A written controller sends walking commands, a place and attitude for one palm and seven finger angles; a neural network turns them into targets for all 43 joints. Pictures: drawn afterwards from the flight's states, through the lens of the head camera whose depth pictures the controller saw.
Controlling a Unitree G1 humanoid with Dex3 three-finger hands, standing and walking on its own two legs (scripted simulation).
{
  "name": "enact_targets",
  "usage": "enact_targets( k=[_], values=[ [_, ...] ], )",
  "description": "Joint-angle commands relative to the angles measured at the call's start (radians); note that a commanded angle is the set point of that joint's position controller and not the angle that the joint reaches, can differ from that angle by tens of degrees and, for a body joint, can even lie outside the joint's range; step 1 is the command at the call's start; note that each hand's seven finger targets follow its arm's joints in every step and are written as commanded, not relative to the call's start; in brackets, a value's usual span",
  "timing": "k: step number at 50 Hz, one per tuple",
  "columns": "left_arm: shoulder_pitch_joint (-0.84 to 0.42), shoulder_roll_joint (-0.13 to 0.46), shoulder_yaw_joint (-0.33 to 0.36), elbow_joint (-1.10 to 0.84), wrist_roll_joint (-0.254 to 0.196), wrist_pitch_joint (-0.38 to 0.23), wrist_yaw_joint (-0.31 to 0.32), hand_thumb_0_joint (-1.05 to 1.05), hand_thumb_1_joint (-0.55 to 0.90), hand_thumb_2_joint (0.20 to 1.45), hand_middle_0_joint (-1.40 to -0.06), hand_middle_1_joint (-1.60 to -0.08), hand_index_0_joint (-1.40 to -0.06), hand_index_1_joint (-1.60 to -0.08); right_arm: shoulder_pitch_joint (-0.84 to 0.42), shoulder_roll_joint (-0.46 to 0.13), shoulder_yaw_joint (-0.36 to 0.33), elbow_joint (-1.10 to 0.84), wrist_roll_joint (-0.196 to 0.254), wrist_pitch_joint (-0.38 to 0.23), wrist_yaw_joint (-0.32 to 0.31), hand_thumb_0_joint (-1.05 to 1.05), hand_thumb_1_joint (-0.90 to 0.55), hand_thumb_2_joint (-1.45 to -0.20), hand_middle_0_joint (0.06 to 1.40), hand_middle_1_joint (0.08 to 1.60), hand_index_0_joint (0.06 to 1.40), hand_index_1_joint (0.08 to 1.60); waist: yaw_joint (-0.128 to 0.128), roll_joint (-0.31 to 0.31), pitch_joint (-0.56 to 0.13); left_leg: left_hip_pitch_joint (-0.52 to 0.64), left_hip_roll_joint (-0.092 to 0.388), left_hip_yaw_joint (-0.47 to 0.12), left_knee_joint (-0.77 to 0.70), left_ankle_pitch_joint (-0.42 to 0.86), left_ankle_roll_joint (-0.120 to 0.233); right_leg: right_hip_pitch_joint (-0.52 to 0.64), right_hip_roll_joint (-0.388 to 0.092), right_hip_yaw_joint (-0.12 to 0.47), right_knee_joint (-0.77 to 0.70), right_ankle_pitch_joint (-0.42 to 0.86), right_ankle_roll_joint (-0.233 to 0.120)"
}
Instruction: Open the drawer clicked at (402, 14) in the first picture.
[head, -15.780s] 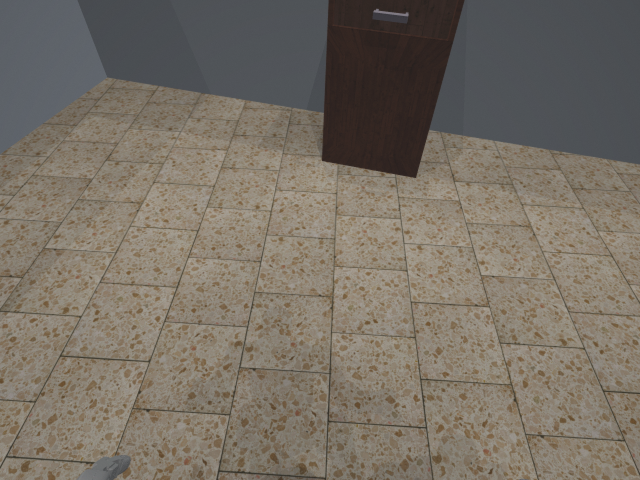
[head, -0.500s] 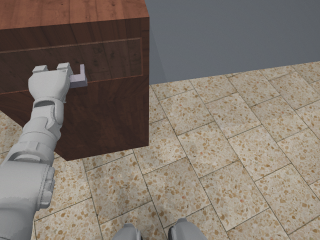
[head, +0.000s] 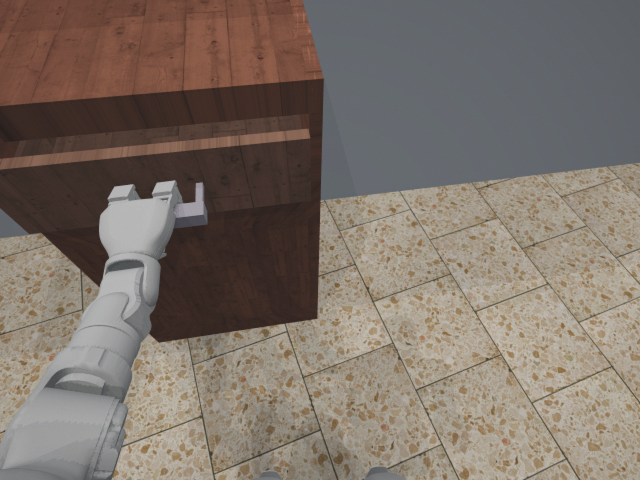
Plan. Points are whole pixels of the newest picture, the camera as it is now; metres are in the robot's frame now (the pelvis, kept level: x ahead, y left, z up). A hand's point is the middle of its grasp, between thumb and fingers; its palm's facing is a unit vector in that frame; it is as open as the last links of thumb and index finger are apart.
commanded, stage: pull the drawer open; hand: left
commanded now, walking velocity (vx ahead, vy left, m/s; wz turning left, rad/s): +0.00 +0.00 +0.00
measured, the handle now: (159, 206) +0.48 +0.23 +0.01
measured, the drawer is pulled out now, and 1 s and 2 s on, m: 0.05 0.16 0.28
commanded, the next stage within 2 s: none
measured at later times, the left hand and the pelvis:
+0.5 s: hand (152, 278) +0.38 +0.23 -0.01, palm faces -0.01 -0.02 -1.00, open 5.8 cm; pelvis +0.00 -0.01 +0.01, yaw +1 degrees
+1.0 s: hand (150, 325) +0.31 +0.22 -0.01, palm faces +0.01 -0.03 -1.00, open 5.7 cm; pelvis -0.01 -0.02 +0.01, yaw +1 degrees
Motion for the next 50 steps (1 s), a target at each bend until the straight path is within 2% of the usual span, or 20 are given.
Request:
enact_targets(
  k=[1, 3, 6, 7, 8, 9, 11, 12, 14, 17, 22, 28, 31, 33, 34, 41, 44, 47, 49, 50],
  values=[
    [-0.344, 0.172, 0.031, -0.2, 0.005, 0.002, 0.051, 0.0, 0.9, 0.9, -0.4, -1.35, -0.4, -1.35, 0.073, -0.159, -0.058, -0.07, -0.003, -0.025, -0.018, 0.0, -0.9, -0.9, 0.2, 0.3, 0.2, 0.3, -0.01, 0.03, -0.364, 0.324, 0.031, -0.023, -0.079, 0.564, -0.028, 0.165, 0.012, -0.047, -0.055, 0.349, -0.039],
    [-0.309, 0.191, 0.048, -0.178, 0.01, 0.013, 0.054, 0.0, 0.9, 0.9, -0.4, -1.35, -0.4, -1.35, 0.064, -0.157, -0.054, -0.071, 0.001, -0.022, -0.022, 0.0, -0.9, -0.9, 0.2, 0.3, 0.2, 0.3, -0.002, 0.012, -0.35, 0.312, 0.026, -0.02, -0.084, 0.544, -0.027, 0.175, 0.011, -0.044, -0.055, 0.349, -0.039],
    [-0.316, 0.152, 0.016, -0.208, 0.009, 0.015, 0.053, 0.0, 0.9, 0.9, -0.4, -1.35, -0.4, -1.35, 0.048, -0.151, -0.053, -0.082, 0.003, -0.025, -0.022, 0.0, -0.9, -0.9, 0.2, 0.3, 0.2, 0.3, 0.001, 0.038, -0.358, 0.331, 0.026, -0.028, -0.09, 0.556, -0.033, 0.169, 0.009, -0.048, -0.055, 0.335, -0.043],
    [-0.309, 0.117, -0.013, -0.203, 0.008, 0.019, 0.052, 0.0, 0.9, 0.9, -0.4, -1.35, -0.4, -1.35, 0.042, -0.146, -0.052, -0.087, 0.004, -0.026, -0.022, 0.0, -0.9, -0.9, 0.2, 0.3, 0.2, 0.3, -0.004, 0.038, -0.347, 0.335, 0.025, -0.025, -0.089, 0.545, -0.03, 0.162, 0.009, -0.049, -0.057, 0.328, -0.041],
    [-0.31, 0.123, -0.005, -0.195, 0.01, 0.022, 0.053, 0.0, 0.9, 0.9, -0.4, -1.35, -0.4, -1.35, 0.041, -0.147, -0.053, -0.084, 0.005, -0.027, -0.023, 0.0, -0.9, -0.9, 0.2, 0.3, 0.2, 0.3, -0.005, 0.009, -0.335, 0.324, 0.024, -0.026, -0.091, 0.523, -0.03, 0.163, 0.009, -0.049, -0.06, 0.319, -0.04],
    [-0.295, 0.111, -0.013, -0.198, 0.007, 0.024, 0.052, 0.0, 0.9, 0.9, -0.4, -1.35, -0.4, -1.35, 0.033, -0.146, -0.052, -0.093, 0.005, -0.03, -0.023, 0.0, -0.9, -0.9, 0.2, 0.3, 0.2, 0.3, 0.0, 0.009, -0.338, 0.32, 0.02, -0.022, -0.096, 0.497, -0.027, 0.172, 0.009, -0.048, -0.065, 0.311, -0.04],
    [-0.288, 0.138, 0.009, -0.235, 0.008, 0.022, 0.052, 0.0, 0.9, 0.9, -0.4, -1.35, -0.4, -1.35, 0.023, -0.147, -0.052, -0.1, 0.004, -0.029, -0.027, 0.0, -0.9, -0.9, 0.2, 0.3, 0.2, 0.3, 0.011, 0.009, -0.372, 0.332, 0.02, -0.025, -0.095, 0.529, -0.028, 0.197, 0.008, -0.043, -0.059, 0.336, -0.043],
    [-0.256, 0.1, -0.017, -0.237, 0.004, 0.027, 0.05, 0.0, 0.9, 0.9, -0.4, -1.35, -0.4, -1.35, 0.02, -0.14, -0.051, -0.106, 0.006, -0.03, -0.026, 0.0, -0.9, -0.9, 0.2, 0.3, 0.2, 0.3, 0.012, 0.017, -0.375, 0.342, 0.019, -0.02, -0.095, 0.532, -0.025, 0.2, 0.008, -0.044, -0.061, 0.339, -0.041],
    [-0.218, 0.11, -0.007, -0.251, 0.0, 0.029, 0.046, 0.0, 0.9, 0.9, -0.4, -1.35, -0.4, -1.35, 0.008, -0.14, -0.049, -0.11, 0.009, -0.03, -0.028, 0.0, -0.9, -0.9, 0.2, 0.3, 0.2, 0.3, 0.017, -0.007, -0.356, 0.326, 0.016, -0.016, -0.099, 0.516, -0.024, 0.218, 0.007, -0.04, -0.067, 0.345, -0.041],
    [-0.166, 0.096, -0.013, -0.308, -0.01, 0.028, 0.042, 0.0, 0.9, 0.9, -0.4, -1.35, -0.4, -1.35, -0.005, -0.137, -0.05, -0.123, 0.012, -0.033, -0.029, 0.0, -0.9, -0.9, 0.2, 0.3, 0.2, 0.3, 0.029, 0.009, -0.369, 0.341, 0.017, -0.014, -0.103, 0.54, -0.023, 0.241, 0.006, -0.035, -0.07, 0.367, -0.042],
    [-0.081, 0.093, -0.013, -0.364, -0.013, 0.034, 0.041, 0.0, 0.9, 0.9, -0.4, -1.35, -0.4, -1.35, -0.032, -0.135, -0.045, -0.134, 0.016, -0.037, -0.035, 0.0, -0.9, -0.9, 0.2, 0.3, 0.2, 0.3, 0.035, -0.022, -0.318, 0.318, 0.014, -0.011, -0.119, 0.523, -0.021, 0.269, 0.004, -0.03, -0.082, 0.378, -0.042],
    [0.015, 0.109, 0.011, -0.434, -0.014, 0.047, 0.052, 0.0, 0.9, 0.9, -0.4, -1.35, -0.4, -1.35, -0.067, -0.132, -0.043, -0.14, 0.016, -0.045, -0.041, 0.0, -0.9, -0.9, 0.2, 0.3, 0.2, 0.3, 0.05, -0.029, -0.306, 0.319, 0.006, 0.0, -0.133, 0.489, -0.019, 0.306, 0.002, -0.022, -0.091, 0.383, -0.043],
    [0.053, 0.085, -0.005, -0.498, -0.018, 0.053, 0.053, 0.0, 0.9, 0.9, -0.4, -1.35, -0.4, -1.35, -0.089, -0.13, -0.041, -0.151, 0.016, -0.051, -0.041, 0.0, -0.9, -0.9, 0.2, 0.3, 0.2, 0.3, 0.055, -0.01, -0.32, 0.337, 0.007, -0.004, -0.137, 0.514, -0.022, 0.317, 0.001, -0.022, -0.092, 0.387, -0.046],
    [0.098, 0.085, 0.0, -0.521, -0.017, 0.058, 0.058, 0.0, 0.9, 0.9, -0.4, -1.35, -0.4, -1.35, -0.097, -0.128, -0.042, -0.155, 0.017, -0.054, -0.042, 0.0, -0.9, -0.9, 0.2, 0.3, 0.2, 0.3, 0.062, -0.015, -0.306, 0.347, 0.009, -0.003, -0.139, 0.514, -0.023, 0.31, 0.002, -0.024, -0.092, 0.377, -0.044],
    [0.109, 0.056, -0.026, -0.519, -0.017, 0.063, 0.056, 0.0, 0.9, 0.9, -0.4, -1.35, -0.4, -1.35, -0.106, -0.126, -0.039, -0.157, 0.017, -0.056, -0.042, 0.0, -0.9, -0.9, 0.2, 0.3, 0.2, 0.3, 0.054, -0.02, -0.282, 0.346, 0.009, -0.004, -0.141, 0.502, -0.023, 0.297, 0.002, -0.028, -0.096, 0.365, -0.043],
    [0.146, 0.071, -0.011, -0.578, -0.01, 0.079, 0.063, 0.0, 0.9, 0.9, -0.4, -1.35, -0.4, -1.35, -0.144, -0.126, -0.033, -0.17, 0.015, -0.069, -0.047, 0.0, -0.9, -0.9, 0.2, 0.3, 0.2, 0.3, 0.069, -0.026, -0.263, 0.337, 0.002, -0.004, -0.155, 0.438, -0.025, 0.308, 0.0, -0.026, -0.098, 0.325, -0.048],
    [0.143, 0.056, -0.029, -0.577, -0.004, 0.083, 0.063, 0.0, 0.9, 0.9, -0.4, -1.35, -0.4, -1.35, -0.16, -0.121, -0.028, -0.168, 0.016, -0.073, -0.051, 0.0, -0.9, -0.9, 0.2, 0.3, 0.2, 0.3, 0.061, -0.034, -0.232, 0.33, -0.004, -0.001, -0.156, 0.394, -0.024, 0.293, -0.002, -0.023, -0.103, 0.307, -0.046],
    [0.146, 0.027, -0.057, -0.605, -0.003, 0.086, 0.061, 0.0, 0.9, 0.9, -0.4, -1.35, -0.4, -1.35, -0.171, -0.118, -0.027, -0.175, 0.016, -0.078, -0.052, 0.0, -0.9, -0.9, 0.2, 0.3, 0.2, 0.3, 0.063, -0.029, -0.245, 0.346, -0.003, -0.003, -0.158, 0.387, -0.025, 0.29, -0.004, -0.026, -0.102, 0.288, -0.046],
    [0.164, 0.038, -0.048, -0.611, -0.001, 0.088, 0.06, 0.0, 0.9, 0.9, -0.4, -1.35, -0.4, -1.35, -0.18, -0.116, -0.025, -0.177, 0.014, -0.081, -0.054, 0.0, -0.9, -0.9, 0.2, 0.3, 0.2, 0.3, 0.07, -0.019, -0.24, 0.344, -0.006, 0.0, -0.158, 0.373, -0.025, 0.291, -0.003, -0.023, -0.103, 0.285, -0.047],
    [0.185, 0.038, -0.043, -0.611, -0.003, 0.089, 0.058, 0.0, 0.9, 0.9, -0.4, -1.35, -0.4, -1.35, -0.18, -0.115, -0.024, -0.178, 0.014, -0.083, -0.055, 0.0, -0.9, -0.9, 0.2, 0.3, 0.2, 0.3, 0.076, -0.039, -0.249, 0.343, -0.007, 0.0, -0.157, 0.384, -0.024, 0.305, -0.002, -0.023, -0.101, 0.299, -0.048]
  ],
)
